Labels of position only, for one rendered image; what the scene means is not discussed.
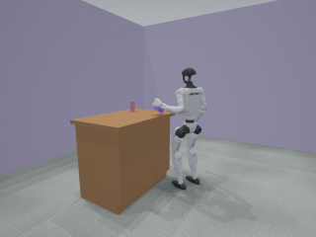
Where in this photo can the robot left upper arm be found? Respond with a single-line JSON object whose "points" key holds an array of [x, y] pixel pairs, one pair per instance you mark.
{"points": [[180, 99]]}

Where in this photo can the left robot forearm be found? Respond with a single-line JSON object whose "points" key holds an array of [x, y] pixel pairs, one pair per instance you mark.
{"points": [[170, 109]]}

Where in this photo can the table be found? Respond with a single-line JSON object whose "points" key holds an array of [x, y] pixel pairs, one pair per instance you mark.
{"points": [[121, 156]]}

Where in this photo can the robot left foot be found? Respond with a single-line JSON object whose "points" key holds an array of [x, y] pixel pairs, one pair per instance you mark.
{"points": [[182, 186]]}

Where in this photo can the robot left shin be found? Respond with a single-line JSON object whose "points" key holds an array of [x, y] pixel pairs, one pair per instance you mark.
{"points": [[178, 167]]}

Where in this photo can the right robot forearm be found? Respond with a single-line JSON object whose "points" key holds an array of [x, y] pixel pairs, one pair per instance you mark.
{"points": [[199, 114]]}

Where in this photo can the left robot hand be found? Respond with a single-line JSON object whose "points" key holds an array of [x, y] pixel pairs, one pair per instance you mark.
{"points": [[156, 103]]}

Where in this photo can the sponge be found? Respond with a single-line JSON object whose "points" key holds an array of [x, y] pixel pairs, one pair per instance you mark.
{"points": [[158, 110]]}

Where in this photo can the robot right upper arm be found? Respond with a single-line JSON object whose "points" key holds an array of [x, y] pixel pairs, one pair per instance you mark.
{"points": [[202, 100]]}

